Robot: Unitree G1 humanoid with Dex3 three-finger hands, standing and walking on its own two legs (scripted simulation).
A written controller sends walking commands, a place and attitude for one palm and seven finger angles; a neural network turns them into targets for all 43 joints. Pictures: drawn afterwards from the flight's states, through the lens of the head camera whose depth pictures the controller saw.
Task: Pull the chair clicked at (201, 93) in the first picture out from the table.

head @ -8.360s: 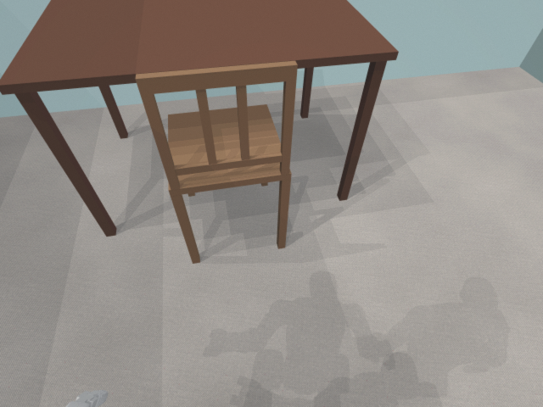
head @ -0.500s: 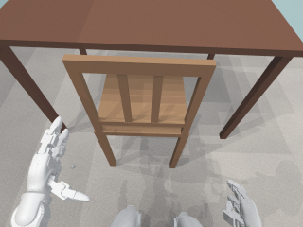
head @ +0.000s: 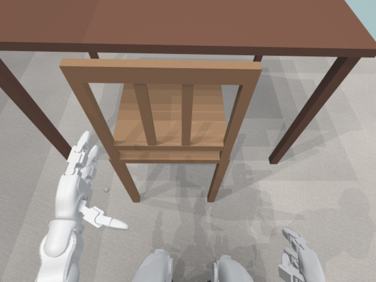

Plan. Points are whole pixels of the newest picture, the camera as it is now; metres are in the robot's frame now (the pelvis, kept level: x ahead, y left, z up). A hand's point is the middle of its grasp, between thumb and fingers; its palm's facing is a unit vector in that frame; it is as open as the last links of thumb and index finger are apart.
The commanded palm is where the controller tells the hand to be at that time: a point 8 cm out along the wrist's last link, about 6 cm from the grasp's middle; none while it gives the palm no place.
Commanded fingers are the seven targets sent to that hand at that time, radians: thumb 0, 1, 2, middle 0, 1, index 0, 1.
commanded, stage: aim the fingers beside a spindle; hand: left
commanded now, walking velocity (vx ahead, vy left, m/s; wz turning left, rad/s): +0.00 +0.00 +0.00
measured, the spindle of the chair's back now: (146, 117) +0.50 +0.14 -0.01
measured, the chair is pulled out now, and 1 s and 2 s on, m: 0.00 0.00 0.00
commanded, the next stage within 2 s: push the fingers through the gap in 1.40 s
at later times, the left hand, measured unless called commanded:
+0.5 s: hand (133, 175) +0.33 +0.14 +0.01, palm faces +0.02 -1.00 +0.00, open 17.0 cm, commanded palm +0.31 +0.19 +0.01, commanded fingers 0.00 -0.50 0.30 -0.06 -0.08 -0.06 -0.08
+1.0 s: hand (149, 165) +0.36 +0.11 -0.01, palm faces +0.04 -1.00 -0.02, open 16.9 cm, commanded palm +0.34 +0.17 +0.00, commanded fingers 0.00 -0.50 0.30 -0.06 -0.08 -0.06 -0.08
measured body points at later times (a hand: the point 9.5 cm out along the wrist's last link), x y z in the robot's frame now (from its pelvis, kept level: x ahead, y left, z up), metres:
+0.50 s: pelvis +0.00 +0.01 -0.01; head +0.10 +0.01 +0.43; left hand +0.32 +0.19 +0.01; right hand +0.15 -0.24 -0.12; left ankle +0.02 +0.09 -0.65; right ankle +0.02 -0.10 -0.65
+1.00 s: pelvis +0.00 +0.00 -0.02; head +0.11 +0.01 +0.41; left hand +0.36 +0.16 -0.01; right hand +0.13 -0.24 -0.14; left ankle +0.02 +0.09 -0.65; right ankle +0.02 -0.10 -0.65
